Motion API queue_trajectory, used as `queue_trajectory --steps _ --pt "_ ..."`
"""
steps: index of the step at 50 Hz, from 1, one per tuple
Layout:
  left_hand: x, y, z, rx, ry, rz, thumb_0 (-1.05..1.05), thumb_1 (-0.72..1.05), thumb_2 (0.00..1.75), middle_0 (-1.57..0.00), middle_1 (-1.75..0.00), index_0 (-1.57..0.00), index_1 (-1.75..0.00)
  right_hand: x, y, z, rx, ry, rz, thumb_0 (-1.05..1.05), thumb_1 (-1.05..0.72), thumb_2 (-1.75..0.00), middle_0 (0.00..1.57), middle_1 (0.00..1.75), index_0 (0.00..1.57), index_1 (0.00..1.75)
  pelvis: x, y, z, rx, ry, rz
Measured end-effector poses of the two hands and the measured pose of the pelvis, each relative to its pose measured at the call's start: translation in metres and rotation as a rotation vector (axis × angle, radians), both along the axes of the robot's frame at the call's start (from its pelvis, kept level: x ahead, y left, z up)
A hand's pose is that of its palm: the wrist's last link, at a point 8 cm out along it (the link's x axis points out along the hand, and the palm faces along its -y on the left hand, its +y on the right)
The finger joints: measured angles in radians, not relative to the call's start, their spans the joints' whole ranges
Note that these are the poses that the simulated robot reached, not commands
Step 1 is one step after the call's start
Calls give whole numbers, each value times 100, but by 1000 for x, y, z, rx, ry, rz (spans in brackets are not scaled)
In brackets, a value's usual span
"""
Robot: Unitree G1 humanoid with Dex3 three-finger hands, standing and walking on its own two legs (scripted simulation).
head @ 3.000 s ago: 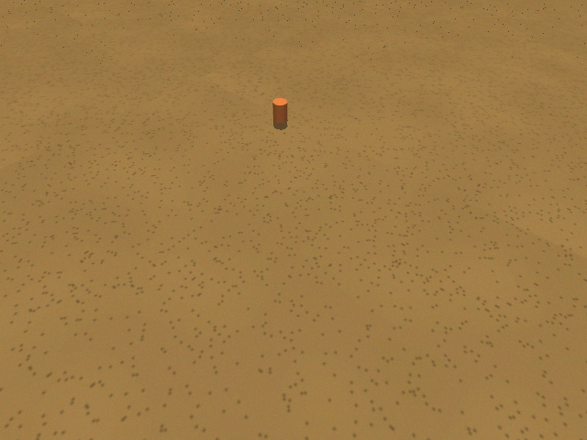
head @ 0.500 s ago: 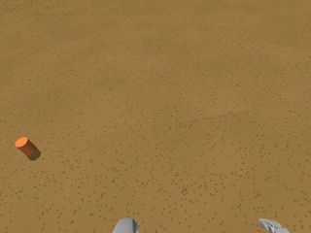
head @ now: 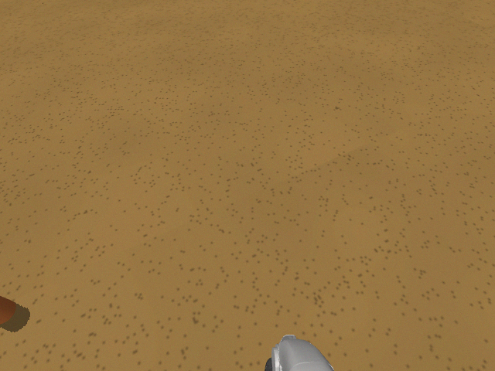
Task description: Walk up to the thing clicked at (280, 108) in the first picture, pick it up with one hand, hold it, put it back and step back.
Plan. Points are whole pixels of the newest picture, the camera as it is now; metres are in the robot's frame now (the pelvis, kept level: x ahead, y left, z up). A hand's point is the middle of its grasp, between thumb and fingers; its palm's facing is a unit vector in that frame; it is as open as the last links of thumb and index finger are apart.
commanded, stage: walk up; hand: left
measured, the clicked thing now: out of the picture +0.53 +0.94 -0.69
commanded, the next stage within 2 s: none
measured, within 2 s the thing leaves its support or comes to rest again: neither
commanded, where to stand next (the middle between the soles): +0.04 +0.97 m, yaw -30 degrees
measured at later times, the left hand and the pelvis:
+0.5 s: hand out of the picture +0.16 +0.59 -0.14, palm faces -0.13 -0.75 -0.65, open 7.4 cm; pelvis +0.04 +0.25 -0.04, yaw -9 degrees
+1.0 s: hand out of the picture +0.22 +0.74 -0.12, palm faces -0.22 -0.78 -0.58, open 7.4 cm; pelvis +0.05 +0.48 -0.02, yaw -14 degrees
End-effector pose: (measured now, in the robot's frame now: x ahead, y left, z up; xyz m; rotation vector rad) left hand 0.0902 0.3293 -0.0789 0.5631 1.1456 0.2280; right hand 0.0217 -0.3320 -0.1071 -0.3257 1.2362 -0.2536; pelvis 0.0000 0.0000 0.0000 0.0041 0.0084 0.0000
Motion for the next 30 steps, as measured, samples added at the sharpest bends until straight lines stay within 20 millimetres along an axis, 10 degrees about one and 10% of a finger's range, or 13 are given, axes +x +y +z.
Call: queue_trajectory --steps 7,18,24,30 --pt "31 49 10 63 -113 -12 0 90 90 -21 -31 -21 -30 40 57 -34 53 -37 10 1 -91 -89 20 30 20 30 17 48 -17 -48 -41 -30" --pt "38 183 24 128 -87 -52 0 89 90 -21 -31 -21 -30 98 153 -18 45 -173 58 1 -91 -89 20 30 20 30 35 161 -20 -24 -22 -105" --pt "63 281 -8 143 -52 -60 0 90 90 -21 -31 -21 -30 77 218 -13 -61 -141 15 1 -91 -89 20 30 20 30 41 243 -39 -4 -24 -159" --pt "97 300 -15 44 7 -120 1 90 90 -20 -30 -20 -30 23 292 8 -54 -41 -118 1 -91 -89 20 30 20 30 52 294 -12 -39 2 -176"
